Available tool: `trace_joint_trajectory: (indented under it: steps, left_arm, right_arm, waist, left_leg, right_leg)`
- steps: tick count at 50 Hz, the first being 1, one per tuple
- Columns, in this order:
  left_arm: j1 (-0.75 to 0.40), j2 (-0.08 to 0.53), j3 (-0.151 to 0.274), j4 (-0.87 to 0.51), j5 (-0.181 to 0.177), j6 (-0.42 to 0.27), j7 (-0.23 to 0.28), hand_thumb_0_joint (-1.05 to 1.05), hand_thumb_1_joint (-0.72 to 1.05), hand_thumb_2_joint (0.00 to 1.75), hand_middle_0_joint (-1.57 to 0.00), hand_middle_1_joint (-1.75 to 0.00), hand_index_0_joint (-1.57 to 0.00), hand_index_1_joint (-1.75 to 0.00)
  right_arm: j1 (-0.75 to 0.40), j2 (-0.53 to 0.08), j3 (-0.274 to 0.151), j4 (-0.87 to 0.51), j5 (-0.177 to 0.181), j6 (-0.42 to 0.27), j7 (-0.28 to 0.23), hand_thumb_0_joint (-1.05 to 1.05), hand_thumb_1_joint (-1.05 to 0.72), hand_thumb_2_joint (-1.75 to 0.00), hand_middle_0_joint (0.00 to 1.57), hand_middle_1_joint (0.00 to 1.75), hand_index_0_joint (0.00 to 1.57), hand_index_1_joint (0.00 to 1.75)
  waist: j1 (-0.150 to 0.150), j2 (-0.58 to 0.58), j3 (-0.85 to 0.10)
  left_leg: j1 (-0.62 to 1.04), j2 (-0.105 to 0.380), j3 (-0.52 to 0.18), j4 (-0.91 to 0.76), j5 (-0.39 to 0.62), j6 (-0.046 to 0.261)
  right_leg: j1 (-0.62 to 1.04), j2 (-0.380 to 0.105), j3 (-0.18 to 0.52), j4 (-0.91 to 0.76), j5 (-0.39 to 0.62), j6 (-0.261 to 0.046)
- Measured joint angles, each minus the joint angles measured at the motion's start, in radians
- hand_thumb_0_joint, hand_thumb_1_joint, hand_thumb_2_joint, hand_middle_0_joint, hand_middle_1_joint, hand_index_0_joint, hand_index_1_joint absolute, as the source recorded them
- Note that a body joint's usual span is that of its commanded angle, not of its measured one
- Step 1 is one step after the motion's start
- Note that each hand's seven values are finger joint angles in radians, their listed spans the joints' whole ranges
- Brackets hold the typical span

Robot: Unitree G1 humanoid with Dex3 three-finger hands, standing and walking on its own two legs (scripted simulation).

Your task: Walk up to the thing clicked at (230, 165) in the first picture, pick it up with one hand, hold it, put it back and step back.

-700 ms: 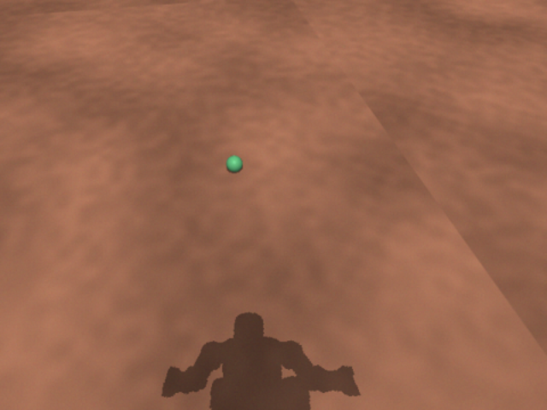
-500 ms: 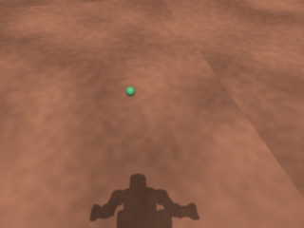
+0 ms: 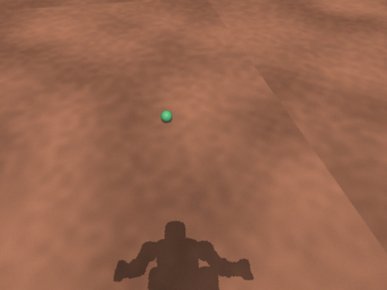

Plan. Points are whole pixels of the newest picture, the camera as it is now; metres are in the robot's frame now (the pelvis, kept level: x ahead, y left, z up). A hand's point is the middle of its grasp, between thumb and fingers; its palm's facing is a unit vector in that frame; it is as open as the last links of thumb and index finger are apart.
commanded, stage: stand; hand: left
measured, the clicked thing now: (166, 116) +1.36 +0.18 -0.74
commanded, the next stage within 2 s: walk up in 0.42 s
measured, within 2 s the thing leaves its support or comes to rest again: neither
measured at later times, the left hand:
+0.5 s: hand out of the picture +0.07 +0.26 -0.16, palm faces -0.07 -0.93 -0.36, open 7.4 cm
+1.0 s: hand (43, 201) +0.36 +0.42 -0.13, palm faces -0.41 -0.75 -0.52, open 7.4 cm
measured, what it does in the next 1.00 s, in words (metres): steps to the left, turning right: left foot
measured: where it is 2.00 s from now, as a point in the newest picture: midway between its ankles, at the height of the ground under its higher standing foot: (148, 214)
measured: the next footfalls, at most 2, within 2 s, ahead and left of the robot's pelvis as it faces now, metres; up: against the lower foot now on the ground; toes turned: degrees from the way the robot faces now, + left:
left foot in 0.78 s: +0.22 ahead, +0.22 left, +0.00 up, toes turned -20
right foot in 1.20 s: +0.27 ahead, +0.01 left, +0.00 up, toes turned -40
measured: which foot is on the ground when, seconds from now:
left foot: down 0.00-0.46, up 0.48-0.76, down 0.78-1.00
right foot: down 0.00-0.78, up 0.80-1.00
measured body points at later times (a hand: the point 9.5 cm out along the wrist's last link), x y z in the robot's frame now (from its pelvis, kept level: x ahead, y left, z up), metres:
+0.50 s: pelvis +0.00 +0.01 -0.01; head +0.02 +0.00 +0.44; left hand +0.07 +0.31 -0.13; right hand +0.09 -0.31 -0.13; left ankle -0.01 +0.13 -0.73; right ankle -0.01 -0.12 -0.75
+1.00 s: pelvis +0.15 +0.16 -0.01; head +0.16 +0.15 +0.44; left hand +0.38 +0.46 -0.09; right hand +0.06 -0.16 -0.12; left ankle +0.18 +0.24 -0.75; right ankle +0.15 +0.04 -0.68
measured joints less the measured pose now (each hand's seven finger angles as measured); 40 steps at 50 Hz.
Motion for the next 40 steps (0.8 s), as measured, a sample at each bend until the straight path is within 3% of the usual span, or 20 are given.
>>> trace_joint_trajectory:
  steps: [21, 23, 25, 29, 34, 38, 40]
  left_arm:
    - [0.005, 0.002, 0.000, 0.000, -0.001, 0.001, 0.001, 0.01, 0.90, 0.90, -0.21, -0.30, -0.21, -0.30]
    - [0.045, 0.003, 0.013, -0.036, -0.003, -0.010, -0.008, 0.01, 0.90, 0.90, -0.21, -0.30, -0.21, -0.30]
    - [0.104, -0.003, 0.026, -0.060, 0.002, -0.023, -0.011, 0.01, 0.90, 0.90, -0.21, -0.30, -0.21, -0.30]
    - [0.187, -0.003, 0.039, -0.072, 0.003, -0.034, 0.002, 0.01, 0.90, 0.90, -0.21, -0.30, -0.21, -0.30]
    - [0.251, 0.033, 0.058, -0.118, 0.001, -0.047, 0.014, 0.01, 0.90, 0.90, -0.21, -0.30, -0.21, -0.30]
    - [0.274, 0.085, 0.067, -0.152, 0.006, -0.043, 0.024, 0.01, 0.89, 0.90, -0.21, -0.30, -0.21, -0.30]
    - [0.265, 0.121, 0.071, -0.149, 0.012, -0.026, 0.041, 0.01, 0.89, 0.90, -0.21, -0.30, -0.21, -0.30]
  right_arm:
    - [0.000, -0.002, 0.000, 0.000, 0.000, 0.001, 0.000, 0.01, -0.91, -0.89, 0.21, 0.30, 0.20, 0.30]
    - [0.000, -0.015, -0.028, -0.044, -0.026, 0.013, 0.039, 0.01, -0.91, -0.89, 0.21, 0.30, 0.20, 0.30]
    - [-0.004, -0.050, -0.052, -0.107, -0.043, 0.021, 0.075, 0.01, -0.91, -0.89, 0.21, 0.30, 0.20, 0.30]
    - [-0.016, -0.109, -0.087, -0.204, -0.055, 0.024, 0.108, 0.01, -0.91, -0.89, 0.21, 0.30, 0.20, 0.30]
    - [0.011, -0.152, -0.106, -0.255, -0.066, 0.039, 0.132, 0.01, -0.91, -0.89, 0.20, 0.30, 0.20, 0.30]
    - [0.033, -0.167, -0.114, -0.292, -0.064, 0.042, 0.149, 0.01, -0.91, -0.89, 0.20, 0.30, 0.20, 0.30]
    - [0.048, -0.158, -0.120, -0.322, -0.064, 0.020, 0.142, 0.01, -0.91, -0.89, 0.20, 0.30, 0.20, 0.30]
  waist:
    - [0.000, 0.000, 0.001]
    - [0.006, 0.006, -0.005]
    - [0.007, 0.033, -0.017]
    - [-0.005, 0.087, -0.019]
    - [0.009, 0.099, -0.021]
    - [0.013, 0.087, -0.015]
    - [-0.002, 0.052, -0.005]
  left_leg:
    - [0.006, -0.003, -0.001, -0.005, -0.002, 0.002]
    - [-0.041, -0.003, 0.021, 0.098, -0.140, 0.026]
    - [-0.116, -0.024, -0.024, 0.273, -0.236, 0.048]
    - [-0.262, -0.030, -0.116, 0.531, -0.219, 0.018]
    - [-0.345, 0.006, -0.138, 0.487, -0.221, -0.011]
    - [-0.333, 0.021, -0.131, 0.344, -0.177, 0.014]
    - [-0.325, -0.002, -0.084, 0.345, -0.055, -0.005]
  right_leg:
    - [0.005, -0.003, -0.001, -0.003, -0.003, 0.002]
    - [-0.036, 0.003, 0.028, 0.052, -0.034, -0.011]
    - [-0.081, 0.022, 0.076, 0.108, -0.063, -0.023]
    - [-0.097, 0.043, 0.146, 0.094, -0.055, -0.015]
    - [-0.061, 0.012, 0.220, 0.051, -0.063, 0.011]
    - [-0.076, -0.020, 0.279, 0.140, -0.150, 0.029]
    - [-0.157, -0.042, 0.294, 0.350, -0.289, -0.020]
